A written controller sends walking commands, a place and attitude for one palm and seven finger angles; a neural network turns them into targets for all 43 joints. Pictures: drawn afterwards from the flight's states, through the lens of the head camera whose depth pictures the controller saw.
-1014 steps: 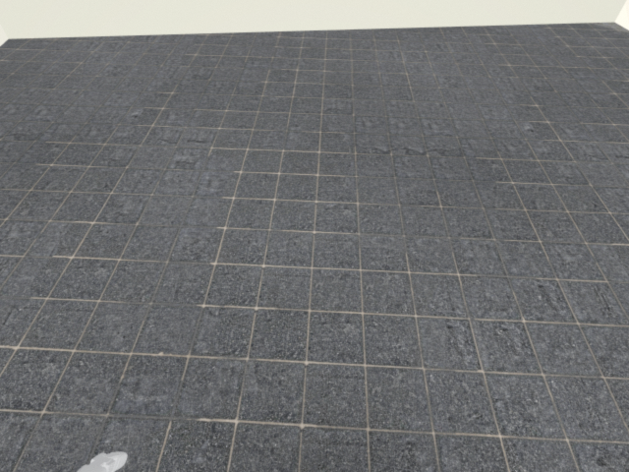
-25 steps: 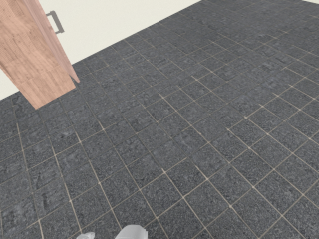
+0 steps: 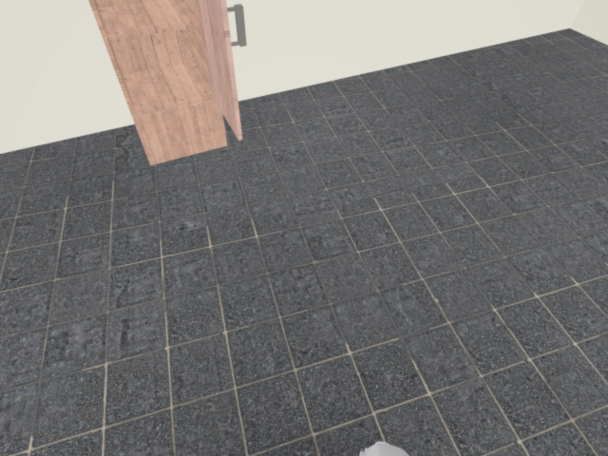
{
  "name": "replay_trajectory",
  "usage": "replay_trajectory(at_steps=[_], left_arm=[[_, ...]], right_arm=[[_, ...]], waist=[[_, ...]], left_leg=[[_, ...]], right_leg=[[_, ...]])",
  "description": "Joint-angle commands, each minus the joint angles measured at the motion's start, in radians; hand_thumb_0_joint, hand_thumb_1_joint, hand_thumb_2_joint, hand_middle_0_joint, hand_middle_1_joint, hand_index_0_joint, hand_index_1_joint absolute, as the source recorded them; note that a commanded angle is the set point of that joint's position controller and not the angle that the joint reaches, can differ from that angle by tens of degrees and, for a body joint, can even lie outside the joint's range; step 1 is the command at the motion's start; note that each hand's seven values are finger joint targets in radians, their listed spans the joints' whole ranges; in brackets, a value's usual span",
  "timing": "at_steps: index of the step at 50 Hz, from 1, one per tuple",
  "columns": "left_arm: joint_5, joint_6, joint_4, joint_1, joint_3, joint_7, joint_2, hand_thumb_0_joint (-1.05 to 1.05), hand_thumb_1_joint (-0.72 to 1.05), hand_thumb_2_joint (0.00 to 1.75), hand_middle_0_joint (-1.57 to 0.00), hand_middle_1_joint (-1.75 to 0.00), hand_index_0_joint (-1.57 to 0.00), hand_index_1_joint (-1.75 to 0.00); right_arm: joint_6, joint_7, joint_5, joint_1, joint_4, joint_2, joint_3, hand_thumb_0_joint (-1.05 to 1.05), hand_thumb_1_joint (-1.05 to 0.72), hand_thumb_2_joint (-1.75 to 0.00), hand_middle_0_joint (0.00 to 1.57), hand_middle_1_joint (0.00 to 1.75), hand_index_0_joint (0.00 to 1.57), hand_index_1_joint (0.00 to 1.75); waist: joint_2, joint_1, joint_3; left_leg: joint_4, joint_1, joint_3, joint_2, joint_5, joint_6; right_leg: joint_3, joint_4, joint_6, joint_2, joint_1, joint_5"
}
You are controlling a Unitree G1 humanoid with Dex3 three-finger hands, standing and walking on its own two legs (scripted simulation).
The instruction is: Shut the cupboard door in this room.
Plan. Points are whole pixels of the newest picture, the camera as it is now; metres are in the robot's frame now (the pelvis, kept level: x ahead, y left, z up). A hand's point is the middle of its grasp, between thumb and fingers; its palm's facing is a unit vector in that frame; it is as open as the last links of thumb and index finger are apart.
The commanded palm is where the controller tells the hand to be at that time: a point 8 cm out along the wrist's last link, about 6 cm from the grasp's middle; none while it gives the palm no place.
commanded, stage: turn or walk to find it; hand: left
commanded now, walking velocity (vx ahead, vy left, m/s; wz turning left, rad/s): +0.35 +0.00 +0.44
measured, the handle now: (234, 26) +1.39 +0.32 -0.04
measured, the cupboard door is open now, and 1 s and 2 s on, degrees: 90 90 90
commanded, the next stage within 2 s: stand and wait in 1.48 s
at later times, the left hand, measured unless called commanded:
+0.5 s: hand out of the picture +0.07 +0.12 -0.17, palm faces +0.30 -0.93 -0.18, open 7.3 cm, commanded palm none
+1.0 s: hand (175, 290) +0.42 +0.28 -0.16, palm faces +0.30 -0.94 -0.19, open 7.4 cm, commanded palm none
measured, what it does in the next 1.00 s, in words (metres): walks ahead, turning left: right foot, then left foot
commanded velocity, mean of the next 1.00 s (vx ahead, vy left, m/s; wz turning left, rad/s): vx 0.37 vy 0.00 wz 0.19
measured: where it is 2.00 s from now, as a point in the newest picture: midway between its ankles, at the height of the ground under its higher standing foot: (272, 307)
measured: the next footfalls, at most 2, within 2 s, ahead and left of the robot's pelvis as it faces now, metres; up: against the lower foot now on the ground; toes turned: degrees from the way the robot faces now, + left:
right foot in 0.16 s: +0.15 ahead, -0.16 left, +0.00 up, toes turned -4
left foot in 0.62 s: +0.32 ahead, +0.14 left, +0.00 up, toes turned +24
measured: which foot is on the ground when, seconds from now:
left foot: down 0.00-0.16, up 0.18-0.60, down 0.62-1.00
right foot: up 0.00-0.14, down 0.16-0.64, up 0.66-1.00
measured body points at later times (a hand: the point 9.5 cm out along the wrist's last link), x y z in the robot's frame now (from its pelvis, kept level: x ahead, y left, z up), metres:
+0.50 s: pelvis +0.17 -0.03 +0.00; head +0.20 -0.03 +0.45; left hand +0.06 +0.17 -0.15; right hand +0.32 -0.25 -0.15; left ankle +0.22 +0.14 -0.69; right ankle +0.11 -0.15 -0.74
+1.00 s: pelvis +0.36 +0.06 +0.00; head +0.37 +0.07 +0.45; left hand +0.40 +0.33 -0.14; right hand +0.42 -0.18 -0.15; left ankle +0.28 +0.13 -0.74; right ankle +0.51 -0.05 -0.68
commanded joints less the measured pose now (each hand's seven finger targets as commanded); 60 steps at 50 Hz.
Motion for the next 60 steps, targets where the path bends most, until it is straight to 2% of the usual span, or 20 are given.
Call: replay_trajectory(at_steps=[1, 4, 6, 8, 9, 12, 14, 26, 29, 30, 31, 32, 36, 39, 52, 56, 57, 58, 59, 60], left_arm=[[-0.003, -0.04, -0.129, -0.123, 0.002, -0.005, 0.054, 0.0, 0.9, 0.9, -0.2, -0.3, -0.2, -0.3], [-0.003, -0.052, -0.121, -0.073, 0.003, -0.007, 0.048, 0.0, 0.9, 0.9, -0.2, -0.3, -0.2, -0.3], [0.002, -0.067, -0.058, 0.122, 0.017, -0.001, 0.086, 0.0, 0.9, 0.9, -0.2, -0.3, -0.2, -0.3], [0.008, -0.082, -0.004, 0.355, 0.047, 0.024, 0.252, 0.0, 0.9, 0.9, -0.2, -0.3, -0.2, -0.3], [0.001, -0.086, -0.011, 0.299, 0.046, 0.033, 0.234, 0.0, 0.9, 0.9, -0.2, -0.3, -0.2, -0.3], [0.006, -0.1, -0.042, 0.078, 0.008, 0.044, 0.092, 0.0, 0.9, 0.9, -0.2, -0.3, -0.2, -0.3], [0.007, -0.11, -0.022, 0.096, -0.006, 0.045, 0.043, 0.0, 0.9, 0.9, -0.2, -0.3, -0.2, -0.3], [0.007, -0.109, 0.134, 0.287, -0.022, 0.054, 0.041, 0.0, 0.9, 0.9, -0.2, -0.3, -0.2, -0.3], [-0.002, -0.102, 0.139, 0.238, -0.017, 0.054, 0.077, 0.0, 0.9, 0.9, -0.2, -0.3, -0.2, -0.3], [-0.008, -0.101, 0.128, 0.229, -0.021, 0.048, 0.064, 0.0, 0.9, 0.9, -0.2, -0.3, -0.2, -0.3], [-0.016, -0.097, 0.103, 0.261, -0.026, 0.034, -0.002, 0.0, 0.9, 0.9, -0.2, -0.3, -0.2, -0.3], [-0.014, -0.102, 0.063, 0.201, -0.032, 0.037, -0.003, 0.0, 0.9, 0.9, -0.2, -0.3, -0.2, -0.3], [-0.001, -0.082, 0.088, 0.087, -0.02, 0.028, -0.026, 0.0, 0.9, 0.9, -0.2, -0.3, -0.2, -0.3], [0.009, -0.047, 0.104, 0.164, -0.016, 0.028, -0.07, 0.0, 0.9, 0.9, -0.2, -0.3, -0.2, -0.3], [0.0, -0.05, -0.075, -0.219, -0.016, 0.003, -0.03, 0.0, 0.9, 0.9, -0.2, -0.3, -0.2, -0.3], [0.0, -0.074, -0.02, -0.007, -0.005, 0.006, 0.014, 0.0, 0.9, 0.9, -0.2, -0.3, -0.2, -0.3], [0.009, -0.089, 0.038, 0.17, 0.01, 0.013, 0.07, 0.0, 0.9, 0.9, -0.2, -0.3, -0.2, -0.3], [0.015, -0.098, 0.086, 0.333, 0.042, 0.029, 0.186, 0.0, 0.9, 0.9, -0.2, -0.3, -0.2, -0.3], [-0.009, -0.092, 0.096, 0.327, 0.041, 0.031, 0.233, 0.0, 0.9, 0.9, -0.2, -0.3, -0.2, -0.3], [-0.01, -0.093, 0.073, 0.232, 0.039, 0.032, 0.197, 0.0, 0.9, 0.9, -0.2, -0.3, -0.2, -0.3]], right_arm=[[-0.023, -0.01, -0.005, 0.016, -0.042, -0.215, -0.071, 0.0, -0.9, -0.9, 0.2, 0.3, 0.2, 0.3], [-0.019, -0.012, -0.009, -0.004, -0.039, -0.213, -0.073, 0.0, -0.9, -0.9, 0.2, 0.3, 0.2, 0.3], [-0.016, -0.012, -0.005, -0.034, -0.042, -0.188, -0.072, 0.0, -0.9, -0.9, 0.2, 0.3, 0.2, 0.3], [-0.029, -0.004, 0.005, -0.063, -0.107, -0.074, -0.043, 0.0, -0.9, -0.9, 0.2, 0.3, 0.2, 0.3], [-0.026, 0.003, 0.0, -0.087, -0.11, -0.116, -0.053, 0.0, -0.9, -0.9, 0.2, 0.3, 0.2, 0.3], [-0.009, 0.028, -0.01, -0.081, -0.053, -0.093, -0.056, 0.0, -0.9, -0.9, 0.2, 0.3, 0.2, 0.3], [0.006, 0.033, -0.01, -0.047, -0.028, -0.061, -0.048, 0.0, -0.9, -0.9, 0.2, 0.3, 0.2, 0.3], [-0.007, 0.044, -0.006, -0.265, -0.063, -0.004, -0.015, 0.0, -0.9, -0.9, 0.2, 0.3, 0.2, 0.3], [-0.026, 0.024, -0.013, -0.079, -0.01, -0.05, -0.028, 0.0, -0.9, -0.9, 0.2, 0.3, 0.2, 0.3], [-0.033, 0.011, -0.017, 0.082, 0.034, -0.118, -0.048, 0.0, -0.9, -0.9, 0.2, 0.3, 0.2, 0.3], [-0.036, -0.002, -0.021, 0.202, 0.067, -0.254, -0.084, 0.0, -0.9, -0.9, 0.2, 0.3, 0.2, 0.3], [-0.032, -0.009, -0.002, 0.243, 0.081, -0.298, -0.09, 0.0, -0.9, -0.9, 0.2, 0.3, 0.2, 0.3], [-0.054, -0.021, 0.0, 0.037, 0.052, -0.124, -0.046, 0.0, -0.9, -0.9, 0.2, 0.3, 0.2, 0.3], [-0.067, -0.021, 0.0, 0.009, 0.042, -0.062, -0.045, 0.0, -0.9, -0.9, 0.2, 0.3, 0.2, 0.3], [-0.068, -0.029, -0.008, 0.158, 0.094, -0.11, -0.051, 0.0, -0.9, -0.9, 0.2, 0.3, 0.2, 0.3], [-0.059, -0.028, -0.008, 0.143, 0.111, -0.138, -0.056, 0.0, -0.9, -0.9, 0.2, 0.3, 0.2, 0.3], [-0.062, -0.023, 0.001, 0.134, 0.109, -0.124, -0.051, 0.0, -0.9, -0.9, 0.2, 0.3, 0.2, 0.3], [-0.068, -0.014, 0.016, 0.16, 0.084, -0.056, -0.038, 0.0, -0.9, -0.9, 0.2, 0.3, 0.2, 0.3], [-0.059, -0.016, 0.02, 0.143, 0.061, -0.065, -0.034, 0.0, -0.9, -0.9, 0.2, 0.3, 0.2, 0.3], [-0.055, -0.013, 0.015, 0.084, 0.058, -0.054, -0.038, 0.0, -0.9, -0.9, 0.2, 0.3, 0.2, 0.3]], waist=[[0.152, -0.038, 0.039], [0.157, -0.014, 0.034], [0.05, 0.077, -0.03], [-0.381, 0.161, -0.128], [-0.317, 0.135, -0.077], [-0.11, 0.02, 0.057], [-0.133, 0.004, 0.035], [-0.126, 0.058, 0.079], [-0.108, -0.05, -0.018], [-0.016, -0.123, -0.133], [0.265, -0.146, -0.231], [0.262, -0.152, -0.235], [0.071, -0.044, 0.009], [0.115, 0.013, 0.013], [0.1, -0.055, 0.104], [0.036, 0.051, -0.028], [-0.02, 0.127, -0.129], [-0.286, 0.166, -0.266], [-0.247, 0.129, -0.257], [-0.192, 0.122, -0.197]], left_leg=[[-0.183, 0.002, -0.227, 0.225, -0.041, 0.167], [-0.097, -0.099, -0.218, 0.206, 0.01, 0.147], [0.118, -0.262, -0.173, 0.125, -0.06, 0.089], [0.693, -0.6, -0.012, -0.049, -0.374, 0.017], [0.831, -0.617, -0.076, 0.018, -0.277, 0.028], [0.897, -0.549, -0.047, 0.11, -0.019, 0.008], [0.842, -0.503, -0.007, 0.107, 0.044, -0.011], [0.284, -0.41, 0.159, 0.08, 0.057, 0.009], [0.147, -0.079, 0.219, 0.003, 0.051, 0.046], [0.095, 0.202, 0.152, 0.05, 0.099, 0.07], [0.041, 0.447, -0.252, 0.318, 0.135, 0.151], [-0.056, 0.459, -0.415, 0.446, 0.197, 0.226], [-0.15, 0.025, -0.175, 0.348, 0.201, 0.15], [-0.209, -0.074, -0.036, 0.264, 0.161, 0.131], [-0.179, 0.131, 0.011, 0.284, 0.386, 0.155], [0.114, 0.127, 0.061, 0.241, 0.661, 0.1], [0.348, -0.023, 0.096, 0.186, 0.568, 0.061], [0.678, -0.298, 0.151, 0.044, 0.04, 0.019], [0.9, -0.42, 0.057, -0.003, -0.295, 0.017], [0.973, -0.469, -0.014, 0.05, -0.23, 0.024]], right_leg=[[-0.016, -0.196, 0.018, 0.005, -0.04, -0.008], [-0.06, -0.364, 0.018, 0.048, 0.167, 0.009], [-0.051, -0.507, -0.001, 0.058, 0.49, 0.069], [0.538, -0.782, -0.133, -0.383, 0.741, -0.232], [0.606, -0.851, -0.166, -0.406, 0.616, -0.4], [0.272, -0.839, -0.129, -0.299, 0.356, -0.278], [0.092, -0.821, -0.113, -0.23, 0.358, -0.052], [-0.122, -0.752, -0.158, -0.22, 0.567, 0.455], [-0.196, -0.477, -0.133, -0.193, 0.496, 0.671], [-0.215, -0.232, -0.096, -0.151, 0.352, 0.578], [-0.213, 0.088, -0.041, 0.003, 0.041, -0.002], [-0.094, 0.241, -0.055, 0.035, -0.095, -0.291], [0.025, 0.259, -0.058, -0.069, -0.068, -0.068], [0.009, 0.202, -0.04, -0.055, -0.013, 0.051], [-0.028, -0.299, -0.049, -0.012, -0.088, 0.145], [-0.098, -0.484, -0.097, 0.081, 0.275, 0.139], [-0.036, -0.508, -0.12, 0.031, 0.564, 0.193], [0.342, -0.561, -0.205, -0.258, 0.823, 0.3], [0.534, -0.668, -0.289, -0.376, 0.787, 0.293], [0.508, -0.704, -0.282, -0.352, 0.677, 0.14]])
